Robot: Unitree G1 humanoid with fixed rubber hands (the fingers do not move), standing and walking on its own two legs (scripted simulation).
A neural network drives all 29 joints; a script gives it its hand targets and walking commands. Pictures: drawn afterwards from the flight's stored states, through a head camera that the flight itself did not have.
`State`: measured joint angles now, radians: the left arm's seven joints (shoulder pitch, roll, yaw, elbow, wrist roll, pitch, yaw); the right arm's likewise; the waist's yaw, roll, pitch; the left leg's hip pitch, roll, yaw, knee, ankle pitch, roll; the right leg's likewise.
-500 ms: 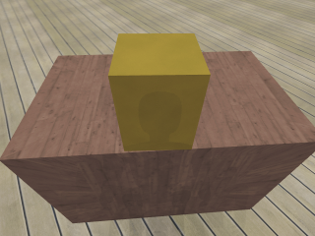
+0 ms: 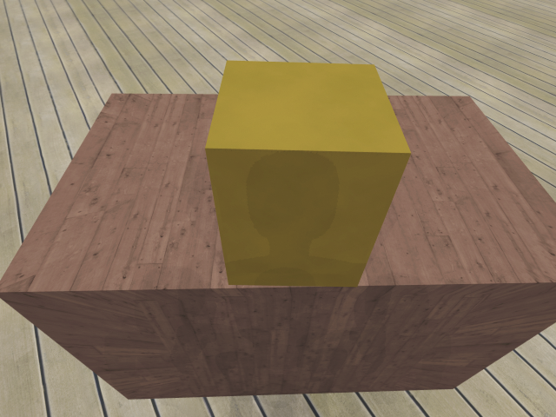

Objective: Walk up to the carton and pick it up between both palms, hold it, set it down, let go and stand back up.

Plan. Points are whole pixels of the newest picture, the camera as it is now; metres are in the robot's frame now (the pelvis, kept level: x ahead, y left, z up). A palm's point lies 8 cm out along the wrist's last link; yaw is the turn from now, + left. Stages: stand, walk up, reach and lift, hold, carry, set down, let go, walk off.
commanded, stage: walk up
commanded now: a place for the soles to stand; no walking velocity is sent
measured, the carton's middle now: (296, 181) +0.44 -0.03 +0.11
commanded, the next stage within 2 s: reach and lift in 0.86 s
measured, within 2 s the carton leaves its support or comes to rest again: neither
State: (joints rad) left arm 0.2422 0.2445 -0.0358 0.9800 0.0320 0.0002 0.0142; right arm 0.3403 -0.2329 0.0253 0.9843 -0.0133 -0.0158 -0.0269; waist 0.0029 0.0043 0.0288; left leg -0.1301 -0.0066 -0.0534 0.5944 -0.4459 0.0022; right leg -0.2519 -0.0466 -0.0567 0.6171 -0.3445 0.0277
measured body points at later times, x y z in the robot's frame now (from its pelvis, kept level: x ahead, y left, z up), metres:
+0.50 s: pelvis -0.01 +0.00 +0.01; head -0.01 +0.00 +0.46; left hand +0.01 +0.25 -0.14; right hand +0.00 -0.26 -0.14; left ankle -0.08 +0.12 -0.73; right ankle -0.01 -0.14 -0.73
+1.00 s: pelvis -0.04 -0.01 -0.02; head +0.00 +0.01 +0.43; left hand +0.05 +0.27 -0.15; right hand +0.09 -0.26 -0.15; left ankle -0.08 +0.12 -0.73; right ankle -0.01 -0.14 -0.73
